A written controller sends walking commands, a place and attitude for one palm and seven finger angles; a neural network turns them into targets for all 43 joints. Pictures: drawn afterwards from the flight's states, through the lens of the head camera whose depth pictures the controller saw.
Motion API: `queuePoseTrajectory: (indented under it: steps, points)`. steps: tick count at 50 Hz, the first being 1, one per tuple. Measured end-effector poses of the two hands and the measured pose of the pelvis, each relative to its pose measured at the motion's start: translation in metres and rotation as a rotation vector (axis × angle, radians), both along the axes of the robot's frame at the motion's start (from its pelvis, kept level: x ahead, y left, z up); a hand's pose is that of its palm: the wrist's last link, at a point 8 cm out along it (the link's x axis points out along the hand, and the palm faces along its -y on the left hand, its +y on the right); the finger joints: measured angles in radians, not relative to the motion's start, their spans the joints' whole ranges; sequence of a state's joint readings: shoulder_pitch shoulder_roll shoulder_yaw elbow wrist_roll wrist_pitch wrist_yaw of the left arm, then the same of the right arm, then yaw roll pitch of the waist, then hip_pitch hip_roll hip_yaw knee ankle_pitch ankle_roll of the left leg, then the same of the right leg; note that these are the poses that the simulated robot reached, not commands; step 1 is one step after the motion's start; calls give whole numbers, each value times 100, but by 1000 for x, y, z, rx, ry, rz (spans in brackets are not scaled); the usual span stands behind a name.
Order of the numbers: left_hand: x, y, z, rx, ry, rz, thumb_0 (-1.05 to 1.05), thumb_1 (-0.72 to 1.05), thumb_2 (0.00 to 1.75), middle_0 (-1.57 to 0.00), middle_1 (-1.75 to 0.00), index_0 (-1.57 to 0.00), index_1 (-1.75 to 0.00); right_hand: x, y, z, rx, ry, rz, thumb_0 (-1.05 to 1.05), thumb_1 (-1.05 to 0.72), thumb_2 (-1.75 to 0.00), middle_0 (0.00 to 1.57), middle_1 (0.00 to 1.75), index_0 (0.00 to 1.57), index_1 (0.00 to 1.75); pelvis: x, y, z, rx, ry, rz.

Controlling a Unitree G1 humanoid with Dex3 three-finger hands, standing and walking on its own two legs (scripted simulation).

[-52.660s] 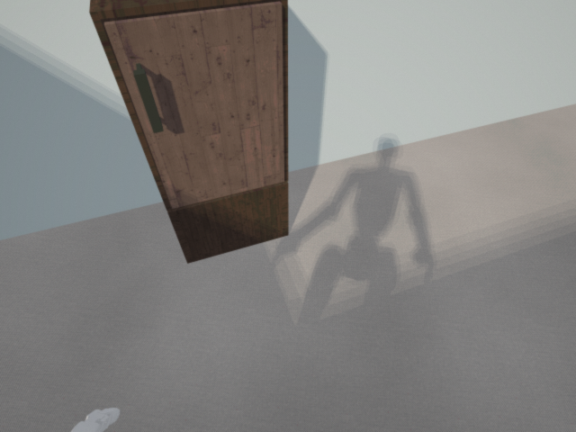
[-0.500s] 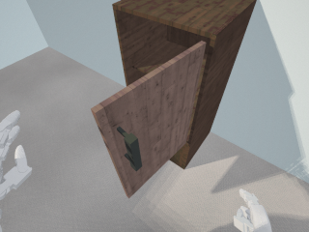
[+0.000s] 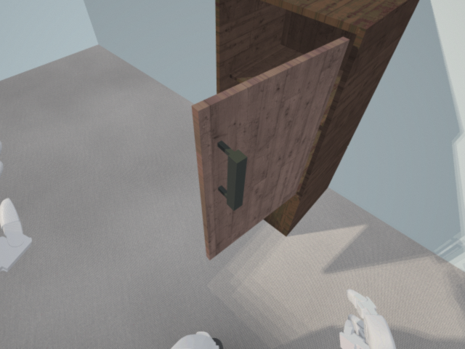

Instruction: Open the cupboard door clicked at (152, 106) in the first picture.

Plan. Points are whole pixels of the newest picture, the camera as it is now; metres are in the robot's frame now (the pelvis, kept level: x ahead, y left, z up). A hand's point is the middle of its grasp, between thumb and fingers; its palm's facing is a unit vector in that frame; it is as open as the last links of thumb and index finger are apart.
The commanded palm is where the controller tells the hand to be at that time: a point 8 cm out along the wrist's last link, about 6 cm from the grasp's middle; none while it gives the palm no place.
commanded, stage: step back with the hand held close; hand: left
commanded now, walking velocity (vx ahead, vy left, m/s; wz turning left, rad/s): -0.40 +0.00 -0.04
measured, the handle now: (229, 176) +0.43 +0.05 +0.02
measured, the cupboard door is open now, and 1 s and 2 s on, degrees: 82 82 82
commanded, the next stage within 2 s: stop stepping back and stand still in 0.42 s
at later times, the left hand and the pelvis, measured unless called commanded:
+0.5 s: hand out of the picture +0.09 +0.27 +0.19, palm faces +0.37 -0.83 -0.41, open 7.4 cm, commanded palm +0.04 +0.31 +0.19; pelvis -0.13 +0.03 -0.01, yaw -7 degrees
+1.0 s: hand out of the picture -0.07 +0.34 +0.22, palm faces +0.38 -0.79 -0.48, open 7.4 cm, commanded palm -0.10 +0.38 +0.19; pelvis -0.28 +0.10 +0.00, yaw -7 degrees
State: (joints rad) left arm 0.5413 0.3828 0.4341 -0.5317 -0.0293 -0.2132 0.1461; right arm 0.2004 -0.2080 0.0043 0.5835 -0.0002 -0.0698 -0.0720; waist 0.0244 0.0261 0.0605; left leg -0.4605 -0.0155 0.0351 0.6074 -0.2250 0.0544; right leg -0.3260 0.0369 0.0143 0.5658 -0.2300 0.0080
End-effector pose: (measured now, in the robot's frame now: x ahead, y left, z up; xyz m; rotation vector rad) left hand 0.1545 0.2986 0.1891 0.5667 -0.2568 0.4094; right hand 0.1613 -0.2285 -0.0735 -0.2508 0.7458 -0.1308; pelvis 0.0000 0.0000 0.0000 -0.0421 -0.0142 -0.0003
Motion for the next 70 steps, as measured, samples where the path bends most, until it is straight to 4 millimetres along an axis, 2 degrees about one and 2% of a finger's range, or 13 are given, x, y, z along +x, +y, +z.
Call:
queuePoseTrajectory:
  steps: [12,19,23,31,37,44,48,51,55,59,63,67,70]
  points:
    - [-28,28,7,41,-98,-69,2,89,90,-22,-30,-21,-30,-45,14,9,-66,-31,-29,2,-91,-90,20,30,20,30,-47,23,-5,-63,-13,11]
    - [-71,33,17,-11,-122,-71,2,89,90,-21,-30,-21,-30,-75,34,20,-16,-47,5,2,-91,-90,20,30,20,30,-82,26,4,-63,63,-25]
    - [-98,21,12,7,-131,-122,2,89,90,-21,-30,-20,-30,-93,39,12,2,-90,36,2,-91,-90,20,30,20,30,-119,26,-9,8,97,-94]
    - [-110,34,7,-37,-165,-227,1,89,90,-22,-30,-21,-30,-176,39,11,-44,-42,-102,2,-91,-89,21,30,21,30,-143,51,-8,-17,-3,-160]
    - [-112,49,-2,-110,-118,-238,2,89,90,-21,-30,-21,-30,-246,46,28,-65,-56,-174,2,-91,-90,20,30,20,30,-190,66,4,-17,-52,-137]
    - [-211,46,34,67,-19,-304,2,89,90,-22,-30,-21,-30,-313,58,35,-59,-11,-171,2,-91,-90,20,30,20,30,-237,82,19,-23,-13,-103]
    - [-260,62,42,181,-127,-272,2,89,90,-22,-30,-21,-30,-334,58,1,-81,61,-152,1,-90,-90,20,30,20,30,-270,94,-6,21,2,-154]
    - [-263,96,40,75,-238,-158,1,88,90,-22,-30,-21,-30,-348,73,1,-64,82,-173,2,-91,-90,20,30,20,30,-280,99,-1,33,9,-115]
    - [-259,128,13,-116,-224,-30,1,89,90,-21,-30,-21,-30,-353,91,5,-78,-28,-172,2,-91,-90,20,30,20,30,-292,121,-4,28,21,-91]
    - [-263,117,-5,-101,-102,-97,2,90,90,-21,-30,-20,-30,-362,115,3,-13,-68,-172,2,-91,-90,20,30,20,30,-312,132,-4,56,-17,-98]
    - [-281,92,13,10,-50,-214,2,89,90,-21,-30,-20,-30,-378,133,2,65,-29,-145,2,-91,-90,20,30,20,30,-320,124,5,53,-17,-101]
    - [-297,78,41,155,-61,-219,2,89,90,-22,-30,-21,-30,-386,130,-13,104,37,-123,2,-90,-89,21,30,21,30,-321,113,6,40,-3,-97]
    - [-302,80,42,221,-52,-137,1,89,90,-22,-30,-21,-30,-383,116,-37,118,84,-115,2,-90,-89,21,30,21,30,-323,104,-6,54,12,-75]
